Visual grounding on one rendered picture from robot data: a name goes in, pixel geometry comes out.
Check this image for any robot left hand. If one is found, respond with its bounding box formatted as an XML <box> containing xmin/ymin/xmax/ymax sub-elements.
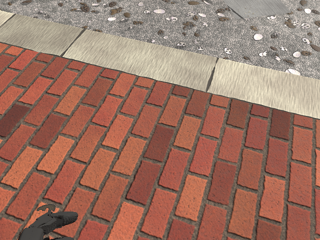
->
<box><xmin>18</xmin><ymin>211</ymin><xmax>78</xmax><ymax>240</ymax></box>

